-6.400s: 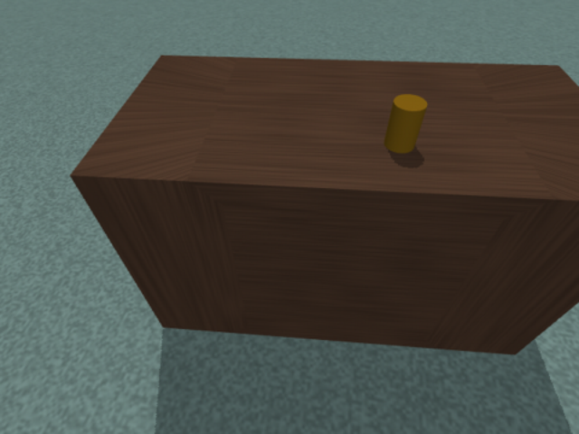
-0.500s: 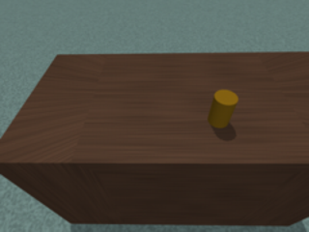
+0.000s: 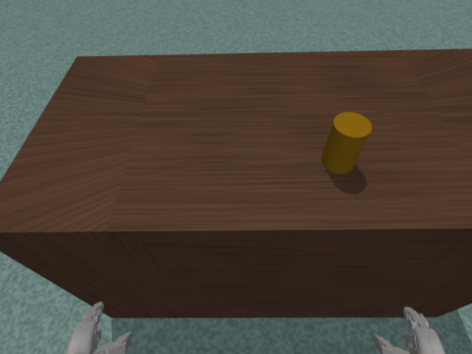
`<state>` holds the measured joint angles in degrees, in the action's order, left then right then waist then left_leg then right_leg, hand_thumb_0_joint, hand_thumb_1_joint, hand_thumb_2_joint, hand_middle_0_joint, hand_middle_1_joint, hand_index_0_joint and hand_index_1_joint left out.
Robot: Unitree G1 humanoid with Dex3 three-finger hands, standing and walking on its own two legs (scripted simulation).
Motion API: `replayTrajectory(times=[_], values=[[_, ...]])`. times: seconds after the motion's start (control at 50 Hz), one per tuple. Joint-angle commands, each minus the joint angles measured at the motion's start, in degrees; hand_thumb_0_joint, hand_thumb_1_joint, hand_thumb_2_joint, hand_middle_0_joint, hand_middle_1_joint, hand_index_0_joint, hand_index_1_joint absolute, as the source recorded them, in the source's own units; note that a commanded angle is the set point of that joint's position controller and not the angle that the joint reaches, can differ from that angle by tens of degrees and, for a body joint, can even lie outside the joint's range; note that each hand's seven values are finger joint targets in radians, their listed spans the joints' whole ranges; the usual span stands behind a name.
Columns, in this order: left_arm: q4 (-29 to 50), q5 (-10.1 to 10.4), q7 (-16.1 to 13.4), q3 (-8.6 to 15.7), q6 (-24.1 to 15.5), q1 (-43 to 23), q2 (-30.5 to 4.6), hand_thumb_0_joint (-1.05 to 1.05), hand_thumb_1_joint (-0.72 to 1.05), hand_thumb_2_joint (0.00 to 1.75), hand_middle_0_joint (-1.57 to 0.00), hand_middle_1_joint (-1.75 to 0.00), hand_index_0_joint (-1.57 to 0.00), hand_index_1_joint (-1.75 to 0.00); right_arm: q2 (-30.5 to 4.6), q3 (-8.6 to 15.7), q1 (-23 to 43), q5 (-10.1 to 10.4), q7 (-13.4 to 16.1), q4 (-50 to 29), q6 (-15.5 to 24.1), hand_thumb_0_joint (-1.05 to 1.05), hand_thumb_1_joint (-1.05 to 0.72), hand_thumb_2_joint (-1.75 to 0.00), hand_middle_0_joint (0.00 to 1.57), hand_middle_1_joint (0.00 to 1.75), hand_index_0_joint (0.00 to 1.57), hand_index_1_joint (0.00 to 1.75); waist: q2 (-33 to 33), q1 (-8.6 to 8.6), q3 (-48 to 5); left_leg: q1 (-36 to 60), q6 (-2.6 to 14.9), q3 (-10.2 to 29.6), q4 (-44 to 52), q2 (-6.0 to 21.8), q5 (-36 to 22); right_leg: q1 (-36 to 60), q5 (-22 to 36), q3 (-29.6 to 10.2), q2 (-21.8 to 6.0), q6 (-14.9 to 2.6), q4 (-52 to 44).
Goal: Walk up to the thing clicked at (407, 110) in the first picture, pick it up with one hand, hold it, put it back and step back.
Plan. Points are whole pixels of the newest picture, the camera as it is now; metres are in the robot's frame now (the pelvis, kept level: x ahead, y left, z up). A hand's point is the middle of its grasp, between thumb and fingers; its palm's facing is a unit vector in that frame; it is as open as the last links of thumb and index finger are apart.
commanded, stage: rise first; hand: right
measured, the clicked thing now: (344, 144) +0.51 -0.19 +0.03
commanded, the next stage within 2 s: go down in 1.62 s
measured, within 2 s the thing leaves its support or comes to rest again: neither
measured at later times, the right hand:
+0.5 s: hand (425, 310) +0.21 -0.26 +0.00, palm faces +0.33 +0.87 -0.37, open 17.2 cm
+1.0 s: hand (456, 304) +0.20 -0.25 +0.08, palm faces +0.35 +0.85 -0.39, open 17.5 cm
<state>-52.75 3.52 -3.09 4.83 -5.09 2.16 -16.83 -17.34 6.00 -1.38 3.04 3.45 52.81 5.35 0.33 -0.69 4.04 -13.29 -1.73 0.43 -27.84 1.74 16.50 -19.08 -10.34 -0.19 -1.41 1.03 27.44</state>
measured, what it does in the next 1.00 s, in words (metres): stands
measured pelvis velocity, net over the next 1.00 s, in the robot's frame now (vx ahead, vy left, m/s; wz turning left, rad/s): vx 0.01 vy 0.01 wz -0.01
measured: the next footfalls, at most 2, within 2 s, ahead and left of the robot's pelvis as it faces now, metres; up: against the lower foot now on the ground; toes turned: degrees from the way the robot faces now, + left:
none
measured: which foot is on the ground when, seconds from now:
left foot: down 0.00-1.00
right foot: down 0.00-1.00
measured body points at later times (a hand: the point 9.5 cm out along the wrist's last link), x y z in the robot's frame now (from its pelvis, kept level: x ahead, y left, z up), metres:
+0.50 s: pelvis +0.02 +0.01 +0.00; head +0.02 +0.03 +0.45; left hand +0.20 +0.26 -0.07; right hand +0.18 -0.30 +0.03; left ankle -0.02 +0.14 -0.74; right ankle +0.04 -0.13 -0.74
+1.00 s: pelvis +0.01 +0.01 +0.00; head +0.01 +0.03 +0.45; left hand +0.18 +0.27 -0.08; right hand +0.17 -0.29 +0.11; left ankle -0.02 +0.14 -0.74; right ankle +0.04 -0.13 -0.74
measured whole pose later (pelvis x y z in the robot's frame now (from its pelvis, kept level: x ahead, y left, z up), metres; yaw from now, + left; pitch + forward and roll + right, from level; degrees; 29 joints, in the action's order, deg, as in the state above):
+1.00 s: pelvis +0.01 +0.01 +0.00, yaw -1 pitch -3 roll +0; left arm -32.8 1.1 -3.1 7.7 -4.9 15.0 -12.7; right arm -17.1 16.1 -26.7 2.7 2.1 -6.3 11.7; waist -2.1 -2.7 2.1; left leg -4.3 -0.9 -0.6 -24.5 1.6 16.9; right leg -10.0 -10.1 -0.9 -1.5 1.9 23.3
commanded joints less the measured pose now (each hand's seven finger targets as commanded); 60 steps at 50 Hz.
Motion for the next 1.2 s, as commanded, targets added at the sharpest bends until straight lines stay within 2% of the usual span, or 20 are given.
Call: replayTrajectory(times=[0.0,0.02,0.12,0.2,0.22,0.28,0.42,0.44,0.52,0.58,0.7,0.74,0.86,0.94,0.96,1.04,1.06,1.14,1.16,1.18], values=[[4.82,-1.37,-0.83,4.19,-1.33,9.23,-8.14,0.00,0.04,0.11,-0.05,-0.06,-0.07,-0.04,-12.86,7.26,-9.11,-0.82,1.14,-9.75,1.66,0.00,-0.04,-0.15,0.06,0.05,0.05,0.05,-2.84,-0.14,-15.24,1.06,1.49,-2.54,4.34,-2.26,-16.45,11.13,12.65,2.81,1.32,-1.35,-2.94],[10.38,-1.61,-1.04,5.79,-1.68,5.84,-10.89,0.00,-0.03,0.10,-0.05,-0.05,-0.07,-0.04,-13.60,8.25,-8.21,-0.75,1.32,-13.52,1.64,0.00,0.02,-0.14,0.06,0.05,0.05,0.05,-2.33,-0.48,-17.48,2.14,1.49,-2.60,4.25,-2.51,-17.79,12.06,14.04,2.65,1.15,-1.26,-3.09],[16.70,-1.00,-0.92,1.24,-0.87,2.28,-3.03,0.00,-0.28,0.07,-0.06,-0.05,-0.06,-0.05,-10.34,6.67,-5.72,-0.24,1.62,-27.16,1.33,0.00,0.26,-0.10,0.05,0.05,0.05,0.05,-4.26,-1.17,-12.03,1.13,1.65,-2.52,6.11,-2.15,-13.19,8.73,8.93,2.96,0.93,-1.36,-4.53],[24.85,-1.31,-2.13,2.00,-1.64,1.45,-5.61,0.00,-0.50,0.03,-0.07,-0.05,-0.07,-0.06,-11.69,7.76,-6.41,-0.41,2.17,-34.90,2.13,0.00,0.43,-0.06,0.04,0.05,0.04,0.05,-0.70,-0.48,-12.40,1.86,1.31,-2.37,7.27,-1.91,-11.35,10.55,7.07,2.79,1.03,-1.77,-4.87],[25.91,-1.23,-2.09,0.03,-1.75,2.33,-3.15,0.00,-0.52,0.03,-0.07,-0.06,-0.07,-0.06,-10.90,7.23,-6.80,-0.38,2.19,-38.17,2.60,0.00,0.45,-0.06,0.04,0.05,0.04,0.05,-1.91,-1.09,-13.11,2.84,1.45,-2.34,7.03,-1.82,-11.72,11.60,7.56,2.98,1.17,-1.59,-4.91],[29.55,-1.49,-2.96,1.86,-1.88,4.65,-6.08,0.00,-0.54,0.02,-0.07,-0.05,-0.07,-0.05,-13.25,10.30,-10.78,-0.44,2.79,-43.03,2.91,0.00,0.49,-0.05,0.04,0.05,0.04,0.05,-0.75,-1.62,-12.20,3.62,0.99,-2.64,7.04,-1.56,-13.95,12.67,9.70,2.94,1.45,-1.77,-4.93],[28.14,-1.48,-1.76,3.02,-1.07,14.51,-4.07,0.00,-0.54,0.01,-0.06,-0.05,-0.06,-0.04,-10.79,12.19,-17.51,-0.06,1.13,-51.13,3.04,0.00,0.56,-0.04,0.04,0.06,0.04,0.06,-1.74,-0.31,-7.68,2.24,0.57,-3.12,7.26,-1.51,-17.09,13.95,12.22,3.49,1.61,-2.07,-5.15],[27.81,-1.49,-1.30,1.87,-1.02,14.24,-2.90,0.00,-0.54,0.01,-0.06,-0.04,-0.06,-0.04,-10.66,12.63,-17.34,0.13,0.79,-52.21,3.23,0.00,0.58,-0.03,0.04,0.06,0.04,0.06,-1.29,-0.48,-6.97,2.41,0.52,-3.16,7.46,-1.47,-16.76,13.94,11.79,3.51,1.64,-2.14,-5.01],[30.20,-1.70,-0.90,4.16,-1.60,8.42,-4.97,0.00,-0.55,0.02,-0.06,-0.04,-0.06,-0.05,-10.45,13.07,-16.29,0.20,0.09,-58.11,3.82,0.00,0.59,-0.03,0.04,0.06,0.04,0.06,0.05,-0.54,-6.86,2.34,0.32,-3.07,7.82,-1.31,-15.35,13.95,10.37,3.07,1.46,-2.11,-5.30],[30.78,-1.84,-0.68,2.28,-1.82,7.48,-2.93,0.00,-0.55,0.03,-0.06,-0.05,-0.06,-0.05,-10.09,12.85,-17.46,0.09,0.05,-62.39,5.22,0.00,0.58,-0.03,0.04,0.06,0.04,0.06,0.05,-1.42,-7.93,3.60,0.31,-2.94,7.81,-1.08,-15.43,14.53,10.60,3.08,1.65,-2.05,-5.18],[28.91,-2.42,-1.05,5.30,-1.88,7.93,-5.15,0.00,-0.56,0.04,-0.06,-0.05,-0.05,-0.05,-11.42,15.77,-20.82,-0.11,0.26,-65.61,7.04,0.00,0.58,-0.03,0.04,0.05,0.04,0.06,-1.70,-2.15,-7.07,4.44,0.86,-3.18,7.80,-1.20,-13.57,14.13,9.84,2.95,1.60,-1.76,-5.82],[26.89,-2.46,-0.50,2.72,-1.88,7.91,-1.77,0.00,-0.56,0.04,-0.06,-0.05,-0.05,-0.05,-9.72,14.31,-21.49,-0.16,-0.14,-67.17,7.74,0.00,0.57,-0.03,0.04,0.05,0.04,0.06,-2.93,-2.36,-6.59,4.35,1.02,-3.26,7.83,-1.31,-12.96,13.96,9.38,3.03,1.55,-1.71,-5.88],[28.34,-2.45,-0.60,6.08,-2.40,8.38,-4.89,0.00,-0.56,0.04,-0.06,-0.05,-0.05,-0.05,-10.76,16.52,-22.18,0.07,-0.41,-69.42,9.22,0.00,0.57,-0.03,0.04,0.05,0.05,0.05,-2.34,-1.97,-5.39,3.86,1.46,-3.69,8.22,-1.78,-10.51,13.77,7.84,2.84,1.33,-1.36,-6.77],[29.02,-2.28,-0.10,4.21,-3.08,8.77,-1.90,0.00,-0.57,0.04,-0.06,-0.05,-0.05,-0.06,-9.31,15.35,-21.27,0.18,-0.97,-72.14,10.25,0.00,0.55,-0.04,0.04,0.05,0.05,0.05,-2.36,-1.58,-4.88,3.15,1.13,-3.32,8.73,-1.40,-10.08,13.96,6.84,3.11,1.70,-1.76,-6.68],[29.54,-2.36,-0.42,6.71,-3.18,9.24,-4.39,0.00,-0.56,0.04,-0.06,-0.05,-0.05,-0.05,-11.32,17.39,-21.57,0.11,-0.79,-71.43,10.27,0.00,0.56,-0.03,0.04,0.05,0.05,0.05,-1.07,-1.11,-5.36,3.41,1.11,-3.38,8.82,-1.45,-10.17,14.20,6.95,3.03,1.63,-1.82,-6.68],[29.20,-2.29,0.16,5.86,-3.66,8.80,-2.90,0.00,-0.56,0.05,-0.06,-0.05,-0.05,-0.06,-9.49,16.00,-21.54,0.25,-1.31,-74.27,11.41,0.00,0.54,-0.04,0.04,0.05,0.05,0.05,-0.63,-1.45,-5.97,3.51,0.98,-3.58,8.62,-1.35,-10.56,14.89,7.45,2.87,1.63,-1.87,-6.49],[28.55,-2.41,-0.12,7.16,-3.70,9.15,-4.49,0.00,-0.56,0.04,-0.06,-0.05,-0.05,-0.06,-11.64,18.44,-22.31,0.21,-1.03,-73.07,11.46,0.00,0.55,-0.04,0.04,0.06,0.05,0.06,-0.47,-1.75,-6.06,3.76,0.95,-3.41,8.63,-1.26,-10.78,14.73,7.46,2.86,1.63,-1.98,-6.43],[27.16,-2.39,0.18,7.08,-3.88,8.12,-3.86,0.00,-0.57,0.05,-0.06,-0.05,-0.05,-0.06,-11.05,18.00,-22.05,0.13,-1.19,-74.95,12.21,0.00,0.53,-0.04,0.05,0.06,0.05,0.06,-2.94,-2.30,-5.04,3.36,1.58,-3.87,8.23,-1.70,-9.22,14.30,6.92,2.51,1.27,-1.49,-7.11],[27.28,-2.29,0.50,5.13,-4.01,8.11,-1.93,0.00,-0.56,0.05,-0.06,-0.05,-0.05,-0.06,-9.28,16.28,-21.55,0.26,-1.39,-75.33,12.54,0.00,0.53,-0.04,0.05,0.05,0.05,0.05,-2.12,-2.14,-4.70,3.17,1.51,-3.81,8.51,-1.64,-8.90,14.20,6.52,2.66,1.47,-1.61,-7.06],[29.37,-2.43,-0.02,8.45,-4.32,6.89,-5.46,0.00,-0.57,0.05,-0.06,-0.05,-0.05,-0.06,-12.46,19.63,-21.79,0.13,-0.98,-74.58,12.56,0.00,0.54,-0.04,0.05,0.06,0.05,0.06,-0.89,-1.88,-5.79,3.77,1.50,-3.75,8.81,-1.60,-8.18,14.26,5.92,2.52,1.44,-1.70,-7.02]])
